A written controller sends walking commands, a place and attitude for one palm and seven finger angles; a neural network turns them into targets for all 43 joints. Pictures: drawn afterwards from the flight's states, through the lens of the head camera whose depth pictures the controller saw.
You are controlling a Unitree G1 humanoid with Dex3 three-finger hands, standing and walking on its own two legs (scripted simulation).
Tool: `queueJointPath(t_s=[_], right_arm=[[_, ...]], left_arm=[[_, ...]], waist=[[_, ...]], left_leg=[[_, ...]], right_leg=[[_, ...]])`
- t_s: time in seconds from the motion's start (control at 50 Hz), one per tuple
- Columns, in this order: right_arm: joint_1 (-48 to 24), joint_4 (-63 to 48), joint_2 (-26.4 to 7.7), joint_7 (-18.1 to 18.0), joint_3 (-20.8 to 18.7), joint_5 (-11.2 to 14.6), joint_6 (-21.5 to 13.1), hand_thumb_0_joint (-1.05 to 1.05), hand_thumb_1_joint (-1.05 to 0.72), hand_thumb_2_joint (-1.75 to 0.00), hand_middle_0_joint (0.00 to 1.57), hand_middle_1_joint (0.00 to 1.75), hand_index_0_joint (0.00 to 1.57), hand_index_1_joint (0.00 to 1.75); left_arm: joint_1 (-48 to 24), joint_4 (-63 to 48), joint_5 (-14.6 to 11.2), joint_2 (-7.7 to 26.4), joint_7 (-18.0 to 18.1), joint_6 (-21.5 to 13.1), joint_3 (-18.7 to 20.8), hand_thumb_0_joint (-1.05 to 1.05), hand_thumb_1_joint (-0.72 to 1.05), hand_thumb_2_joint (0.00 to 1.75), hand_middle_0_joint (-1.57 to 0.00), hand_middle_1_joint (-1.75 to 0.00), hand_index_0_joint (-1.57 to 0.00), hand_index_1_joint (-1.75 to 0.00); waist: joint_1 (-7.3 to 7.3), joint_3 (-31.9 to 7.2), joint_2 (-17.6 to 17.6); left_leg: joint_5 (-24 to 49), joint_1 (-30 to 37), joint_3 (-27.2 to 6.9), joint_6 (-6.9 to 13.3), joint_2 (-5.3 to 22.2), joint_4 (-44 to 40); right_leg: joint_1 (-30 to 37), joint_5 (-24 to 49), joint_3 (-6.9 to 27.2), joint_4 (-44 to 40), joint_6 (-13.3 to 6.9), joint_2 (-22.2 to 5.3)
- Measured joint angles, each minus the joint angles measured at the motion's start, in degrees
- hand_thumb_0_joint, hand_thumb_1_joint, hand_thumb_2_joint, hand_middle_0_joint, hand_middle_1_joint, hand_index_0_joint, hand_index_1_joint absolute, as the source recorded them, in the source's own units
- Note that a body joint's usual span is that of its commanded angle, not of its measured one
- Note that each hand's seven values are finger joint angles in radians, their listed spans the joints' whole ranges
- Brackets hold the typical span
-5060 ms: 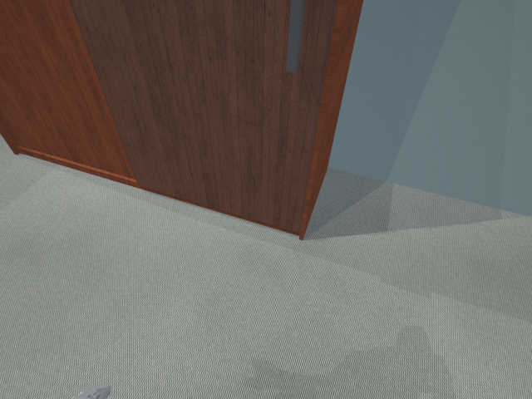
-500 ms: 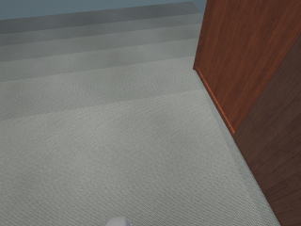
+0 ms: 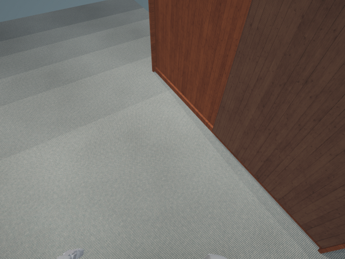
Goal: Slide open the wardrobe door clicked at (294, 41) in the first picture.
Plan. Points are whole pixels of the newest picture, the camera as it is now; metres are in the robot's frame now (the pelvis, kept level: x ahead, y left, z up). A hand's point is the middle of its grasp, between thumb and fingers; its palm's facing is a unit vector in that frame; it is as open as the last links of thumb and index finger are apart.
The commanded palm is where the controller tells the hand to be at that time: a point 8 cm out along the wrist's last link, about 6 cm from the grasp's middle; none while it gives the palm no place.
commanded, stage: turn to face it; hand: right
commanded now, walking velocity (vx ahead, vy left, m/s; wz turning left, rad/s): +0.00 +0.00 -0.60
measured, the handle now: out of the picture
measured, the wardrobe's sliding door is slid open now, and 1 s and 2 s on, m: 0.00 0.00 0.00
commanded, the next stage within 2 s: take the last steps up to it in 1.46 s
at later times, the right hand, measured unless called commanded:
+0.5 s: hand out of the picture +0.09 -0.25 -0.14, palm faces +0.27 +0.92 -0.28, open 7.4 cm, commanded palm none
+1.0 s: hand out of the picture -0.10 -0.23 -0.19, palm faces +0.59 +0.76 -0.27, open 7.4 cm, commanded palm none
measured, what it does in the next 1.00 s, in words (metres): steps on the spot, turning right: right foot, then left foot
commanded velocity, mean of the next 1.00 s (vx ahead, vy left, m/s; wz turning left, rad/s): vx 0.00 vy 0.00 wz -0.59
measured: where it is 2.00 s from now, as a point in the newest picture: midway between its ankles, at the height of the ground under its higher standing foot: outside the picture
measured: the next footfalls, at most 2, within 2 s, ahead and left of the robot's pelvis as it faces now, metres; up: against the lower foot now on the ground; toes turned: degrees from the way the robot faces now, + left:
right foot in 0.08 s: +0.03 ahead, -0.13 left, +0.00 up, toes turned -10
left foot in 0.52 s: +0.09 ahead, +0.10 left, +0.00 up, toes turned -14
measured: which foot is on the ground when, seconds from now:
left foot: down 0.00-0.08, up 0.10-0.50, down 0.52-0.96, up 0.98-1.00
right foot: up 0.00-0.06, down 0.08-0.54, up 0.56-0.92, down 0.94-1.00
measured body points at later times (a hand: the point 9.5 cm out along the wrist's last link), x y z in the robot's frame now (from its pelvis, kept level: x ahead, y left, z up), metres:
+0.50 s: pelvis +0.01 -0.01 +0.00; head +0.05 -0.01 +0.44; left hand +0.13 +0.22 -0.15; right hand +0.07 -0.30 -0.12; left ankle +0.05 +0.11 -0.72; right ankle -0.01 -0.12 -0.74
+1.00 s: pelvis -0.01 -0.03 -0.02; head +0.02 -0.07 +0.43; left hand +0.24 +0.13 -0.14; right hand -0.13 -0.27 -0.17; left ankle +0.05 +0.11 -0.71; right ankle -0.06 -0.11 -0.74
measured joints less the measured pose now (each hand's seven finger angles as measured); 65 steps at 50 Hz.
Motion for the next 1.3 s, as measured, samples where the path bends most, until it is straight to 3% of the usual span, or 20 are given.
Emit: queueJointPath(t_s=[0.08, 0.1, 0.14, 0.18, 0.24, 0.4, 0.48, 0.52, 0.56, 0.6, 0.66, 0.72, 0.88, 0.94, 0.96, 1.0, 1.08, 1.18, 1.3], right_arm=[[1.5, 0.7, -2.1, 0.2, -1.1, 0.4, 0.7, 0.01, -0.9, -0.9, 0.2, 0.3, 0.21, 0.3], [1.5, 1.1, -3.0, 0.3, -1.6, 0.6, 1.1, 0.01, -0.9, -0.9, 0.2, 0.3, 0.21, 0.3], [1.1, 1.9, -4.2, 0.0, -2.3, 0.7, 2.6, 0.01, -0.9, -0.9, 0.2, 0.3, 0.21, 0.3], [0.4, 2.7, -4.8, -0.2, -2.7, 0.8, 3.3, 0.01, -0.9, -0.9, 0.2, 0.3, 0.2, 0.3], [-0.9, 2.2, -5.1, 0.1, -3.1, 0.9, 3.0, 0.01, -0.91, -0.9, 0.19, 0.3, 0.2, 0.3], [-5.2, -0.7, -3.7, 0.1, -2.4, 1.2, 2.4, 0.01, -0.91, -0.9, 0.19, 0.3, 0.2, 0.3], [-7.0, -2.3, -2.3, 0.0, -1.7, 1.5, 1.7, 0.01, -0.91, -0.9, 0.19, 0.3, 0.2, 0.3], [-7.1, -3.2, -1.8, 0.0, -1.1, 1.6, 0.9, 0.01, -0.9, -0.9, 0.19, 0.3, 0.2, 0.3], [-7.1, -3.6, -0.7, -0.2, -0.5, 1.1, -0.2, 0.01, -0.9, -0.9, 0.2, 0.3, 0.2, 0.3], [-6.6, -3.7, 0.2, -0.3, 0.1, 0.9, -0.5, 0.01, -0.9, -0.9, 0.2, 0.3, 0.2, 0.3], [-5.2, -3.4, 1.1, -0.4, 0.4, 0.8, -0.4, 0.01, -0.9, -0.9, 0.2, 0.3, 0.21, 0.3], [-4.0, -2.5, 1.2, -0.5, 0.5, 0.5, -0.1, 0.01, -0.9, -0.9, 0.2, 0.3, 0.21, 0.3], [-1.2, -0.6, -1.0, -0.1, -0.4, 0.0, 0.4, 0.01, -0.9, -0.9, 0.2, 0.3, 0.21, 0.3], [0.2, 0.1, -2.7, 0.1, -1.2, 0.3, 0.9, 0.01, -0.9, -0.9, 0.2, 0.3, 0.21, 0.3], [0.6, 0.3, -3.4, 0.2, -1.6, 0.6, 1.3, 0.01, -0.9, -0.9, 0.2, 0.3, 0.21, 0.3], [0.4, 1.3, -4.8, -0.1, -2.3, 0.7, 2.7, 0.01, -0.9, -0.9, 0.2, 0.3, 0.21, 0.3], [-0.7, 2.6, -5.5, -0.1, -3.0, 0.9, 3.6, 0.01, -0.91, -0.9, 0.19, 0.3, 0.2, 0.3], [-2.0, 1.5, -5.0, 0.3, -2.8, 0.9, 2.7, 0.01, -0.91, -0.9, 0.19, 0.3, 0.2, 0.3], [-4.0, 0.6, -3.2, 0.1, -2.1, 1.1, 2.6, 0.01, -0.91, -0.9, 0.19, 0.3, 0.2, 0.3]], left_arm=[[-0.9, -1.3, -0.1, -0.6, -0.1, -1.4, -0.8, 0.01, 0.91, 0.9, -0.2, -0.3, -0.2, -0.3], [-1.2, -1.6, 0.0, -1.1, -0.1, -2.0, -0.9, 0.01, 0.91, 0.9, -0.2, -0.3, -0.2, -0.3], [-1.6, -2.0, -0.1, -1.8, 0.2, -3.0, -1.4, 0.0, 0.91, 0.9, -0.2, -0.3, -0.2, -0.3], [-1.1, -2.3, -0.1, -2.3, 0.9, -3.6, -1.7, 0.0, 0.91, 0.9, -0.2, -0.3, -0.2, -0.3], [-0.1, -1.9, 0.1, -2.8, 1.5, -3.7, -2.0, 0.0, 0.91, 0.9, -0.2, -0.3, -0.2, -0.3], [2.7, -0.4, 0.3, -3.1, 1.5, -3.1, -1.8, 0.0, 0.91, 0.9, -0.2, -0.3, -0.21, -0.3], [3.9, 0.2, 0.4, -2.6, 1.5, -2.4, -1.2, 0.0, 0.91, 0.9, -0.2, -0.3, -0.21, -0.3], [4.6, 0.4, 0.2, -2.3, 1.4, -2.1, -0.8, 0.0, 0.91, 0.9, -0.2, -0.3, -0.21, -0.3], [4.7, 0.5, -0.2, -1.4, 1.4, -1.7, 0.0, 0.0, 0.91, 0.9, -0.2, -0.3, -0.21, -0.3], [4.8, 0.8, 0.1, -0.8, 1.4, -1.1, 0.6, 0.01, 0.91, 0.9, -0.2, -0.3, -0.21, -0.3], [4.5, 1.2, 0.3, 0.0, 0.8, -0.4, 1.0, 0.01, 0.91, 0.9, -0.2, -0.3, -0.2, -0.3], [4.3, 1.2, 0.3, 0.1, 0.3, -0.1, 1.0, 0.01, 0.91, 0.9, -0.2, -0.3, -0.2, -0.3], [1.6, 0.8, -0.1, -0.5, 0.1, -0.1, -0.2, 0.01, 0.91, 0.9, -0.2, -0.29, -0.2, -0.3], [0.7, -0.5, -0.1, -0.5, 0.0, -1.2, -0.7, 0.01, 0.91, 0.9, -0.2, -0.3, -0.2, -0.3], [0.4, -0.9, 0.0, -0.7, 0.0, -1.8, -0.7, 0.01, 0.91, 0.9, -0.2, -0.3, -0.2, -0.3], [-0.4, -1.5, -0.1, -1.3, 0.2, -2.8, -1.1, 0.0, 0.91, 0.9, -0.2, -0.3, -0.2, -0.3], [-0.1, -1.8, 0.1, -2.1, 1.4, -3.6, -1.9, 0.0, 0.91, 0.9, -0.2, -0.3, -0.2, -0.3], [1.0, -1.2, 0.0, -2.9, 1.7, -3.5, -2.4, 0.0, 0.91, 0.9, -0.2, -0.3, -0.21, -0.3], [2.6, -0.5, 0.3, -3.7, 1.7, -3.2, -2.3, 0.0, 0.91, 0.9, -0.2, -0.3, -0.21, -0.3]], waist=[[-0.78, 0.1, 1.2], [-0.84, 0.4, 2.2], [-1.13, 0.9, 2.9], [-0.78, 0.8, 2.4], [-0.48, 0.7, 1.7], [1.25, 0.0, -0.2], [2.44, -0.3, -1.6], [2.64, -0.8, -2.0], [2.78, -0.8, -3.5], [3.07, -0.7, -3.8], [3.06, -0.6, -3.7], [3.1, -0.6, -2.9], [0.72, 0.7, 0.3], [0.08, 0.7, 1.2], [-0.02, 0.6, 1.9], [-0.56, 1.2, 2.9], [-0.44, 1.0, 2.1], [-0.39, 0.1, 1.1], [0.92, -0.6, 0.0]], left_leg=[[-2.9, -2.2, 2.4, -1.9, 2.2, 5.4], [-5.1, -4.0, 1.0, -2.6, 2.9, 9.6], [-11.2, -8.5, -4.1, -3.5, 1.2, 20.3], [-11.4, -12.2, -7.2, -4.0, -0.8, 28.7], [-7.4, -15.2, -9.7, -4.6, -2.3, 33.0], [-5.7, -14.1, -12.8, -5.1, -4.4, 23.4], [-5.0, -9.6, -12.8, -4.5, -6.4, 12.8], [0.2, -5.5, -12.1, -4.0, -7.0, 3.7], [0.3, -4.4, -10.3, 0.1, -7.3, 2.2], [-0.1, -3.6, -8.6, 1.8, -6.4, 2.7], [0.5, -1.4, -6.7, 2.0, -5.2, 0.8], [0.9, 0.1, -4.7, 1.8, -3.9, -0.6], [-0.5, 0.1, 0.4, 0.1, 0.0, 1.3], [-2.7, -1.4, 2.2, -1.4, 1.8, 5.3], [-3.6, -3.0, 1.7, -1.9, 2.7, 8.4], [-11.2, -7.3, -3.5, -3.1, 1.9, 18.1], [-9.1, -13.9, -9.2, -4.2, -1.4, 31.9], [-4.0, -15.7, -11.4, -5.1, -2.5, 31.5], [-5.5, -12.7, -12.1, -4.9, -4.3, 22.5]], right_leg=[[6.4, 5.8, -2.3, -14.5, -1.9, 0.7], [6.0, 5.7, -2.4, -14.3, -3.5, 1.6], [5.2, 4.5, -1.9, -12.8, -5.7, 2.2], [5.6, 4.8, -0.7, -13.9, -6.4, 2.4], [7.2, 7.1, 1.0, -17.7, -6.5, 3.1], [8.5, 9.9, 5.6, -21.5, -6.4, 5.1], [7.3, 9.3, 8.2, -19.5, -5.4, 5.7], [6.0, 8.2, 9.4, -17.1, -4.5, 6.4], [3.1, 3.2, 9.8, -10.1, -3.5, 6.3], [-0.8, -2.6, 8.1, 2.1, -2.6, 6.6], [-4.9, -0.2, 5.4, 15.7, -1.3, 4.8], [-5.6, 1.9, 3.8, 18.1, -0.2, 2.5], [1.1, -0.5, -0.1, -1.1, -0.2, -0.1], [5.8, 5.1, -2.0, -12.4, -1.2, 0.4], [6.1, 5.6, -2.3, -13.9, -3.5, 1.1], [5.0, 4.8, -2.0, -12.0, -5.9, 1.9], [6.3, 6.8, 0.3, -15.6, -6.3, 2.3], [8.7, 10.4, 2.7, -21.4, -6.8, 3.5], [9.0, 11.6, 5.3, -22.8, -6.3, 4.8]])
